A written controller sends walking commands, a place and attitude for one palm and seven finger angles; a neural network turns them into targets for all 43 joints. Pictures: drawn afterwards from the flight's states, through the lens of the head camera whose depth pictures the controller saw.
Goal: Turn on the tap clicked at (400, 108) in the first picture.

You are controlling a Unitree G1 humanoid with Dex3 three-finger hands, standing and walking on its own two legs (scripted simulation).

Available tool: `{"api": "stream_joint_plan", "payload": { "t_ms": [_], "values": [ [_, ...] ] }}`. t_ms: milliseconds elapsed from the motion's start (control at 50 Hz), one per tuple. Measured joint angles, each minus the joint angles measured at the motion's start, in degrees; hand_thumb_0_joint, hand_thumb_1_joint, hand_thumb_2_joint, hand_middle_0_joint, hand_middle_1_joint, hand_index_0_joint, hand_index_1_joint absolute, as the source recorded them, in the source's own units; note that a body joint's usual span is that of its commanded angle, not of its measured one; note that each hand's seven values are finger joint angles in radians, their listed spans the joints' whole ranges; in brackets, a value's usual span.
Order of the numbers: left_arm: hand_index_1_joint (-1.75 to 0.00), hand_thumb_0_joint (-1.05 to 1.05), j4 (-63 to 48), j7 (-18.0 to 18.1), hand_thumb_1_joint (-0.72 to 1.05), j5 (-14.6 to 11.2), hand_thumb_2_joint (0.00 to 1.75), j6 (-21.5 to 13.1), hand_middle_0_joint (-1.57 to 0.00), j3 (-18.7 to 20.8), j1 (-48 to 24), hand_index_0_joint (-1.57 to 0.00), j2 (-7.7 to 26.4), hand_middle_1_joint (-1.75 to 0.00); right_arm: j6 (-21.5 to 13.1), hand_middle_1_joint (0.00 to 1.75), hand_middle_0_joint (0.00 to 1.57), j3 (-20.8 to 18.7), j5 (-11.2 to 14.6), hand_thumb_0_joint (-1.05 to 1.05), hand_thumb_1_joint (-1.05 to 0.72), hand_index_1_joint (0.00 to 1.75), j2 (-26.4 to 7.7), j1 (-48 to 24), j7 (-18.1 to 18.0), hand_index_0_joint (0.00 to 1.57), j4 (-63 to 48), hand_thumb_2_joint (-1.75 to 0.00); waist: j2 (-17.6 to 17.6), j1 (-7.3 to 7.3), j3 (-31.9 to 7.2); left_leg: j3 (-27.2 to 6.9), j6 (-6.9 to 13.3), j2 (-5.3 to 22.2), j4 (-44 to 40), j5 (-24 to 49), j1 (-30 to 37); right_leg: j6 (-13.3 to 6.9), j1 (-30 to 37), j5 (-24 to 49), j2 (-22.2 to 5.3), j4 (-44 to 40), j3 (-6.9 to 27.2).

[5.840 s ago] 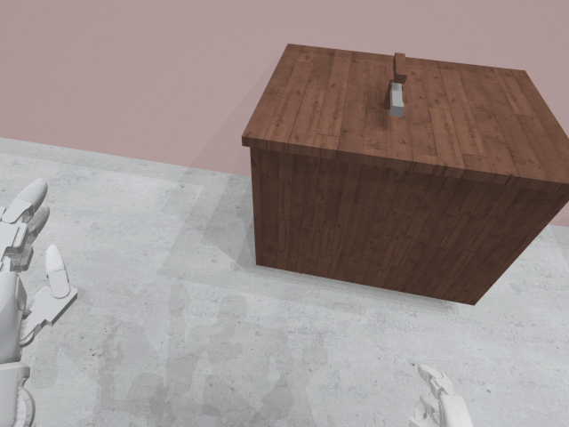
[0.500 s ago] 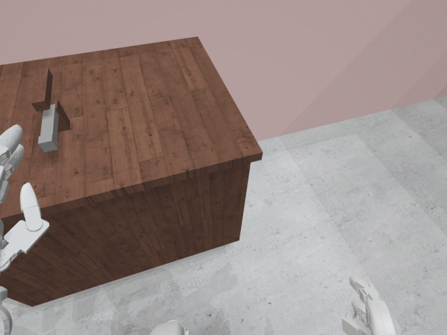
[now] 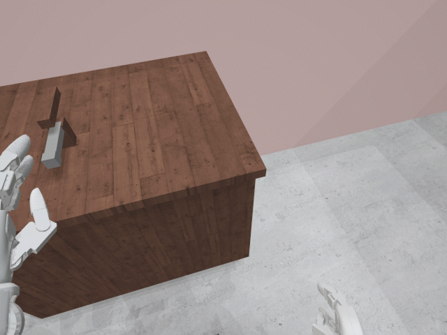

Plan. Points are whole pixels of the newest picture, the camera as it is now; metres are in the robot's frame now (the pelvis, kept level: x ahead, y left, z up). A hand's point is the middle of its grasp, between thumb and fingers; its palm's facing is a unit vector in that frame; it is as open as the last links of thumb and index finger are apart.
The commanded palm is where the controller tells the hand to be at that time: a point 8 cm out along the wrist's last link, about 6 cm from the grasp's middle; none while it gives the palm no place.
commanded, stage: come to a stop and stand still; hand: left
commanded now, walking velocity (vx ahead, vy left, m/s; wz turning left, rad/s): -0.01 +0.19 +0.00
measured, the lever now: (51, 159) +0.45 +0.43 +0.03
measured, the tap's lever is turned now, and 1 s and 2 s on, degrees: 0 0 0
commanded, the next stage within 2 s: look again from close up in 0.90 s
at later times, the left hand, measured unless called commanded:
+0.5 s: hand out of the picture +0.16 +0.27 +0.18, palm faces +0.48 -0.80 -0.35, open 7.4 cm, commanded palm +0.10 +0.30 +0.18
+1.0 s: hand out of the picture +0.12 +0.26 +0.16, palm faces +0.43 -0.82 -0.38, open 7.4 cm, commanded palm +0.07 +0.30 +0.18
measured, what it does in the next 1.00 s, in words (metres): steps on the spot: left foot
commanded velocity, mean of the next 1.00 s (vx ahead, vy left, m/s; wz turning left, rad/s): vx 0.01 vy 0.02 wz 0.00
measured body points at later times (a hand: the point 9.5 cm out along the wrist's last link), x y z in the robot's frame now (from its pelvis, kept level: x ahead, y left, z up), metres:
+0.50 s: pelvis -0.05 +0.01 +0.00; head -0.05 +0.01 +0.45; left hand +0.12 +0.31 +0.19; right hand +0.12 -0.19 -0.09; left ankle -0.04 +0.14 -0.73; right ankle -0.02 -0.09 -0.73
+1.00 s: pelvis -0.09 +0.01 +0.00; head -0.09 +0.01 +0.45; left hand +0.09 +0.30 +0.18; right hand +0.07 -0.22 -0.09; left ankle -0.04 +0.14 -0.73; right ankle -0.02 -0.09 -0.73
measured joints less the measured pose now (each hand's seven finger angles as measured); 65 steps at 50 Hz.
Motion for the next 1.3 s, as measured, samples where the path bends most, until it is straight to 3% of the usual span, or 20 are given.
{"api": "stream_joint_plan", "payload": {
  "t_ms": [60,100,180,240,320,380,440,580,740,840,1000,1040,1080,1140,1220,1300],
  "values": [
    [-0.3,0.02,1.51,0.23,0.88,0.15,0.9,0.15,-0.21,0.16,-0.39,-0.21,-0.62,-0.31,0.91,0.3,0.2,-1.17,0.21,0.01,-0.9,0.3,-2.17,-0.71,-0.59,0.2,0.4,-0.9,-0.96,-0.61,-0.24,-0.62,-0.06,-2.24,7.29,-1.97,-1.55,-0.04,-0.35,1.14,-0.95,-1.38,0.42],
    [-0.3,0.02,2.14,0.35,0.88,0.4,0.9,0.06,-0.21,0.46,-0.71,-0.21,-0.31,-0.31,1.38,0.3,0.2,-1.84,0.28,0.01,-0.9,0.3,-3.3,-1.06,-1.16,0.2,0.1,-0.9,-1.81,-1.29,-0.17,-0.36,-0.01,-2.58,6.69,-1.89,-0.91,0.1,-0.62,1.85,-1.52,-2.0,0.28],
    [-0.3,0.02,0.39,0.6,0.88,0.81,0.9,-0.17,-0.21,0.89,-0.18,-0.21,0.52,-0.31,1.92,0.3,0.2,-3.34,0.02,0.01,-0.9,0.3,-5.05,-1.32,-1.68,0.2,-1.28,-0.9,-3.1,-2.21,0.07,-0.29,0.64,-2.06,-2.19,-0.27,2.63,0.41,-1.74,2.63,-1.95,-2.05,-0.46],
    [-0.3,0.02,-2.9,0.89,0.88,0.78,0.9,-0.55,-0.21,0.96,1.35,-0.21,0.95,-0.31,2.04,0.3,0.2,-4.42,-0.16,0.01,-0.9,0.3,-5.95,-1.13,-1.8,0.19,-2.32,-0.9,-3.09,-2.51,0.34,-0.31,1.21,-1.33,-11.75,5.6,6.73,1.08,-2.74,2.31,-1.68,-0.23,-1.19],
    [-0.3,0.02,-3.84,1.07,0.88,0.74,0.9,-1.27,-0.21,1.78,3.02,-0.21,2.47,-0.31,1.9,0.29,0.2,-4.15,0.07,0.01,-0.9,0.3,-3.75,-0.02,-2.0,0.19,-2.69,-0.9,-5.94,-0.69,-0.23,1.61,1.95,-2.31,-11.91,5.54,7.62,2.41,-2.83,-0.24,-2.32,1.81,1.19],
    [-0.3,0.02,-1.81,0.98,0.88,1.01,0.9,-1.67,-0.21,2.07,1.93,-0.21,2.78,-0.31,0.55,0.29,0.2,-2.99,-0.03,0.01,-0.9,0.3,-2.09,1.61,-1.89,0.19,-2.8,-0.9,-5.44,-0.15,-1.81,1.05,2.04,-2.16,-11.45,5.8,6.78,3.1,-1.2,-4.03,-1.81,3.66,1.74],
    [-0.3,0.02,0.95,1.21,0.88,1.19,0.9,-2.15,-0.21,1.89,-1.39,-0.21,1.3,-0.31,-0.43,0.29,0.2,-1.6,0.05,0.01,-0.9,0.3,-0.83,1.43,-1.36,0.19,-1.54,-0.9,-3.94,0.8,-1.92,0.56,1.68,-1.25,-9.65,5.61,5.47,2.44,1.34,-0.01,-0.72,-0.01,1.69],
    [-0.3,0.02,4.39,0.35,0.89,0.53,0.9,-0.24,-0.2,-1.74,-3.37,-0.21,-2.37,-0.31,0.15,0.3,0.2,0.02,-0.29,0.01,-0.9,0.3,0.1,-0.05,-0.35,0.2,0.03,-0.9,-1.4,-0.14,-1.55,0.41,1.48,-0.25,-9.78,7.66,3.94,1.5,0.77,2.39,0.37,-2.29,1.49],
    [-0.3,0.02,2.43,0.01,0.88,0.72,0.9,0.33,-0.21,-0.49,-0.45,-0.21,0.74,-0.31,1.02,0.3,0.2,-0.74,-0.34,0.01,-0.9,0.3,-1.09,2.46,-1.44,0.2,-0.61,-0.9,-2.3,-1.24,-1.37,0.63,2.08,-0.62,-13.77,11.06,3.77,2.39,0.27,2.29,0.63,-5.1,2.41],
    [-0.3,0.02,2.0,0.77,0.89,0.72,0.9,-0.73,-0.21,1.3,-0.59,-0.21,1.26,-0.31,-0.06,0.3,0.2,-1.43,0.09,0.01,-0.9,0.3,-2.0,3.4,-1.59,0.2,-0.09,-0.9,-2.83,-0.98,-0.5,0.5,2.14,-1.44,-13.82,11.68,3.89,2.19,0.35,6.51,0.33,-5.35,3.21],
    [-0.3,0.02,4.31,0.62,0.89,1.3,0.9,-0.23,-0.21,-1.42,-0.47,-0.21,-1.79,-0.31,-1.0,0.3,0.2,-1.82,0.0,0.01,-0.9,0.3,-2.59,2.63,-1.53,0.2,1.06,-0.9,-1.09,-0.29,-2.1,0.39,1.71,-0.55,-12.75,10.74,3.39,1.63,0.44,5.98,1.29,-5.76,3.26],
    [-0.3,0.02,7.66,-2.21,0.88,3.94,0.9,-1.22,-0.21,0.4,-8.43,-0.21,3.1,-0.31,-2.65,0.3,0.2,-2.45,-0.59,0.01,-0.9,0.3,-2.04,3.2,-1.72,0.2,0.83,-0.9,-1.98,1.69,-0.99,-0.66,2.26,-0.8,-10.79,9.31,1.81,1.36,-0.54,6.09,1.34,-4.86,2.7],
    [-0.3,0.02,12.13,-2.82,0.88,2.39,0.9,-3.28,-0.21,3.55,-14.84,-0.21,6.61,-0.31,-3.05,0.3,0.2,-1.98,0.01,0.01,-0.9,0.3,-1.62,2.1,-1.07,0.2,1.23,-0.9,-3.18,2.54,0.26,-1.67,2.24,-1.22,-10.67,9.53,1.68,0.96,-0.85,6.23,1.59,-4.6,2.79],
    [-0.3,0.02,13.39,-2.28,0.88,-0.19,0.9,-4.16,-0.21,6.35,-15.59,-0.21,5.67,-0.31,-4.24,0.3,0.2,-1.79,0.3,0.01,-0.9,0.3,-1.86,1.26,0.33,0.2,-0.2,-0.9,-3.69,2.24,1.02,-1.49,2.3,-2.2,-12.65,11.26,3.44,1.25,-0.3,6.66,1.7,-5.27,4.73],
    [-0.3,0.02,8.73,-3.11,0.89,-0.61,0.9,-5.05,-0.2,1.66,-8.12,-0.2,0.81,-0.3,-5.7,0.3,0.2,-2.06,0.86,0.01,-0.9,0.3,-2.66,2.5,1.41,0.2,-1.89,-0.9,-3.05,0.91,-0.33,-0.57,3.38,-3.24,-15.41,11.39,5.34,2.37,0.26,2.04,1.07,-5.23,6.29],
    [-0.3,0.02,6.21,-4.58,0.89,0.72,0.9,-5.43,-0.21,-1.54,-3.38,-0.21,1.22,-0.31,-5.77,0.3,0.2,-1.51,0.82,0.01,-0.9,0.3,-1.6,3.48,1.58,0.2,-2.32,-0.9,-5.23,0.34,-0.31,-0.55,4.02,-4.6,-16.25,11.96,6.17,2.94,0.34,1.9,0.32,-4.07,7.36]
  ]
}}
